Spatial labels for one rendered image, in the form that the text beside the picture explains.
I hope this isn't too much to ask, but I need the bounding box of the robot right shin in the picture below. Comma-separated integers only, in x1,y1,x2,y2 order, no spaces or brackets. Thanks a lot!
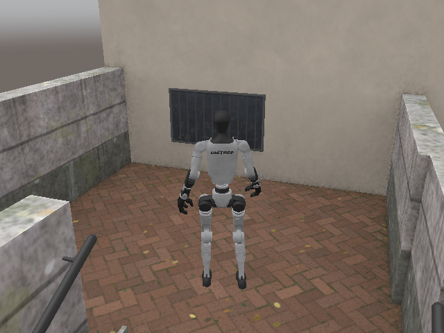
234,232,246,279

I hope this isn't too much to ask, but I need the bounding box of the right robot hand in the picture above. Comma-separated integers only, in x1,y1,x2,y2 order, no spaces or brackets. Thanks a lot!
245,185,261,197

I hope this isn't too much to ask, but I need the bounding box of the robot left forearm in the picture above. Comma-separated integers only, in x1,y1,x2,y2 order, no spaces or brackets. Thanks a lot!
180,169,195,200

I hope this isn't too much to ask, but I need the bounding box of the robot right forearm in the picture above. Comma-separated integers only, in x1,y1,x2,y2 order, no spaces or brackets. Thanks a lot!
248,167,260,188

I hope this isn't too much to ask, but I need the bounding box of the left robot upper arm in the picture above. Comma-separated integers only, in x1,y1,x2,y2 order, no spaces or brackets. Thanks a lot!
189,140,207,180

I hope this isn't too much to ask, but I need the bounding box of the left robot hand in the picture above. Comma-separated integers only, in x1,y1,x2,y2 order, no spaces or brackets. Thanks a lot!
178,197,193,214

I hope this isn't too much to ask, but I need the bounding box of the right robot upper arm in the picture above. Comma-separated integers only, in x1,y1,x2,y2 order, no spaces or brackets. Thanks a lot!
236,139,255,178

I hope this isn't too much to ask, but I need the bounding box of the robot torso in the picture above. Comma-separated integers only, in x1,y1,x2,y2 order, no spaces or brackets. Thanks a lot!
206,137,238,208

